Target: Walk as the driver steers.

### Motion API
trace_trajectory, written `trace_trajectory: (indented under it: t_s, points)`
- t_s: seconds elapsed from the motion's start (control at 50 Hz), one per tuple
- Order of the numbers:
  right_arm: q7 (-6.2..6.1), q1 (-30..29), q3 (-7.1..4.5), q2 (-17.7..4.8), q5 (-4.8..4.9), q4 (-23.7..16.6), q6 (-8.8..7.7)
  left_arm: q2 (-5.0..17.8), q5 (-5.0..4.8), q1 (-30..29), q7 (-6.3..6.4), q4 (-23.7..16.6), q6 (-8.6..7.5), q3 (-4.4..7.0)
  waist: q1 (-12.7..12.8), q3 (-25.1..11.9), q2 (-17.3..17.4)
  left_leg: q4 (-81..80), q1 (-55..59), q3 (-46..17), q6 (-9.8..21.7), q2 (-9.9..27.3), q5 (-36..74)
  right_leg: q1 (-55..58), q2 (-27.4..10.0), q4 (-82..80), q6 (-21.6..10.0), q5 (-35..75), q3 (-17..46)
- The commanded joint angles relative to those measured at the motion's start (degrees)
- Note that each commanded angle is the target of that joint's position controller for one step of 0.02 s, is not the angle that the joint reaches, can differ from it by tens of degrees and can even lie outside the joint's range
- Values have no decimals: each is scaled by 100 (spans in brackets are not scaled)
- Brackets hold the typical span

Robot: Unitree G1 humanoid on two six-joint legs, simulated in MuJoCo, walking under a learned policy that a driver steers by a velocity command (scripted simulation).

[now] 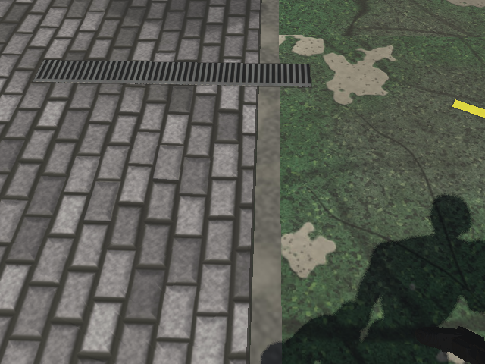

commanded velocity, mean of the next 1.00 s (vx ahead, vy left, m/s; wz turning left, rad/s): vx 0.50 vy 0.00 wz -0.40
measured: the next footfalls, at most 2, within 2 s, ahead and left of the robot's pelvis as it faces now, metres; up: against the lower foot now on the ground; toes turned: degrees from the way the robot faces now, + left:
left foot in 0.08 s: +0.21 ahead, +0.14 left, +0.00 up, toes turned -4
right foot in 0.58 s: +0.43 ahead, -0.18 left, +0.00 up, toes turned -22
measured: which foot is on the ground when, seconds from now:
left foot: up 0.00-0.06, down 0.08-0.58, up 0.60-1.00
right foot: down 0.00-0.08, up 0.10-0.56, down 0.58-1.00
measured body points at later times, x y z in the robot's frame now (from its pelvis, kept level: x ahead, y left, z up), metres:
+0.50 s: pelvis +0.26 +0.00 -0.01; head +0.29 -0.02 +0.44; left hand +0.53 +0.18 -0.09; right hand +0.20 -0.29 -0.13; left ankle +0.17 +0.14 -0.74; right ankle +0.38 -0.17 -0.71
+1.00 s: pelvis +0.52 -0.12 +0.00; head +0.54 -0.14 +0.45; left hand +0.70 +0.11 -0.11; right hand +0.59 -0.43 -0.10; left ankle +0.75 -0.08 -0.70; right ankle +0.39 -0.16 -0.74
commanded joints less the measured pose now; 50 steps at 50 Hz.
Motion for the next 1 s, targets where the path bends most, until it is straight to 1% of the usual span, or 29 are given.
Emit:
trace_trajectory:
  t_s: [0.02, 0.04, 0.06, 0.08, 0.1, 0.12, 0.14, 0.18, 0.22, 0.24, 0.28, 0.36, 0.42, 0.48, 0.52, 0.54, 0.56, 0.58, 0.6, 0.62, 0.64, 0.66, 0.68, 0.7, 0.72, 0.78, 0.86, 0.92, 1.0]
  points:
    - [41, -261, -185, -574, 34, -461, -166, 1099, -33, -72, 70, -260, 21, 249, -409, 21, -721, -433, 792, 90, 89, -213, -68, -321, -1496, -90, -827, 1696, 1194]
    - [27, 37, -240, -672, 29, -377, -184, 1123, -30, -140, 84, -260, 45, 254, -633, -106, -727, -631, 1317, 149, 189, -253, -126, -383, -1445, 218, -728, 1962, 1157]
    - [-21, 636, -354, -877, -8, -197, -189, 1025, -1, -146, 87, -275, 46, 216, -933, -472, -661, -734, 2284, 205, 335, -273, -210, -585, -1178, 894, -580, 2425, 989]
    - [-86, 1547, -468, -1205, -117, -71, -189, 727, 91, -266, 73, -416, 20, 102, -1380, -1212, -368, -499, 3755, -435, 664, 476, -195, -1376, -849, 2303, -364, 1785, 762]
    - [-115, 2110, -592, -1704, -183, 35, -95, 135, 89, 359, 81, -566, -64, -78, -1289, -2131, 1079, -701, 5698, -2538, 1424, 1937, -870, -3333, -100, 4341, 34, -572, 98]
    - [-97, 2229, -499, -1294, -137, 108, -53, 476, -38, 323, 82, -534, -114, -8, -1354, -2210, 1293, -1251, 5512, -3581, 1619, 2102, -1775, -4031, -196, 5318, 65, -1773, 546]
    - [-96, 1912, -396, -986, -83, 117, -55, 881, -122, -76, 81, -620, -107, 124, -1330, -1346, 851, -1405, 4846, -2860, 1412, 1890, -1990, -4374, -457, 5656, 41, -1373, 617]
    - [-69, 1247, -277, -612, -91, 138, -79, 798, -34, -513, 93, -711, -34, 151, -1040, -517, 487, -1774, 3565, -1676, 1222, 1436, -1332, -4161, -797, 5387, 73, -612, 446]
    - [-56, 888, -263, -486, -134, 201, -149, 582, -21, -441, 72, -717, 112, 158, -746, -205, 574, -2165, 2762, -958, 1150, 1222, -774, -3659, -988, 5101, 116, -241, 464]
    - [-60, 821, -286, -509, -127, 246, -187, 458, -22, -469, 61, -748, 173, 139, -683, -129, 498, -2300, 2584, -700, 1185, 1223, -481, -3608, -1015, 5019, 152, -126, 440]
    - [-86, 807, -346, -641, -134, 352, -239, 377, 10, -651, 52, -877, 245, 130, -626, -17, 305, -2459, 2491, -272, 1240, 1260, -30, -3736, -1046, 4693, 221, 229, 466]
    - [-153, 899, -423, -873, -126, 528, -213, 284, 31, -1200, -81, -1077, 220, 73, -758, 86, 128, -2533, 2607, 614, 1125, 1096, 359, -3622, -991, 3384, 200, 1435, 284]
    - [-184, 1139, -477, -1053, -59, 666, -153, 270, 41, -1803, -188, -1304, 207, 35, -976, 239, 27, -2519, 2846, 986, 1016, 1159, 347, -3481, -898, 2628, 84, 1741, 4]
    - [-183, 1342, -537, -1196, 42, 813, -48, 383, 42, -2179, -258, -1534, 232, 60, -1042, 351, 33, -2260, 3431, 1172, 883, 1326, 601, -3569, -815, 2236, -118, 1329, -162]
    - [-195, 1339, -583, -1351, 92, 846, 37, 520, 60, -2115, -285, -1626, 253, 128, -896, 197, 155, -1668, 3715, 1348, 762, 1356, 2027, -3200, -548, 2131, -326, 745, -449]
    - [-210, 1308, -604, -1434, 118, 839, 85, 650, 65, -1802, -279, -1591, 272, 206, -684, -62, 246, -1059, 3751, 1460, 685, 1310, 3027, -2677, -309, 2122, -454, 465, -648]
    - [-224, 1226, -591, -1423, 140, 820, 139, 865, 44, -1024, -251, -1402, 284, 352, -220, -472, 178, 22, 3515, 1657, 536, 1130, 3567, -1622, -9, 1826, -635, 618, -803]
    - [-251, 1343, -510, -1242, 57, 775, 133, 1288, 18, -1, -158, -1113, 332, 572, 209, -1016, -105, 1537, 2484, 1726, 289, 894, 2777, 84, -3, 1714, -875, 813, -407]
    - [-207, 1773, -260, -461, -220, 458, 37, 2028, -52, 78, -60, -1094, 344, 707, -300, -1331, -1725, 3727, -107, 1614, -140, -42, -2041, 1935, -1531, 1327, -1791, 284, 2540]
    - [-145, 1515, -204, -600, -79, 353, -187, 1848, 3, 145, -104, -1364, 230, 597, -120, -2389, -1406, 4700, -962, 95, -149, -575, -3450, 2539, -2219, 273, -2409, -768, 4852]
    - [-89, 865, -315, -1024, 170, 200, -312, 1404, 51, 14, -139, -1302, 133, 470, 61, -1703, -867, 4749, -1527, -170, -8, -251, -2932, 2201, -2078, 66, -2036, -574, 4133]
    - [-94, 707, -278, -961, 164, 150, -387, 1233, 42, -217, -131, -1290, 77, 420, -107, -1130, -684, 4323, -1499, -119, 110, -12, -2433, 1453, -1835, 107, -1825, -190, 3376]
    - [-144, 717, -289, -946, 13, 233, -406, 1038, 49, -637, -113, -1350, 67, 359, -373, -772, -357, 3810, -1125, -129, 104, 200, -2079, 632, -1599, 120, -1631, 417, 2793]
    - [-163, 801, -337, -1013, -80, 279, -363, 862, 107, -929, -90, -1450, 63, 294, -595, -614, -427, 3432, -660, -166, 83, 326, -1847, 3, -1422, 31, -1552, 1036, 2385]
    - [-148, 874, -353, -1009, -105, 291, -291, 822, 154, -1060, -68, -1528, 65, 273, -723, -561, -499, 3254, -362, -170, 42, 346, -1717, -366, -1332, -96, -1557, 1324, 2241]
    - [-137, 864, -290, -742, -150, 290, -139, 905, 125, -998, 25, -1471, 26, 293, -805, -433, -414, 2485, -187, 23, -196, 280, -1246, -901, -1195, -285, -1594, 2066, 1645]
    - [-52, 207, -141, -468, -81, 227, -123, 884, 123, -714, 90, -1237, -4, 253, -453, -172, -585, 859, 67, 197, -242, 215, 513, -1064, -913, -432, -1210, 1853, 826]
    - [19, -227, -116, -514, 23, 126, -145, 978, 123, -430, 61, -1030, -42, 253, -214, 40, -598, 275, 84, 241, -95, 136, 1059, -787, -1138, -563, -1141, 1289, 807]
    - [145, -532, -122, -611, 52, -63, -163, 1038, 126, -215, 59, -749, 5, 283, -140, 280, -512, -77, -579, 187, 246, 72, 391, 319, -1571, -326, -1048, 1736, 736]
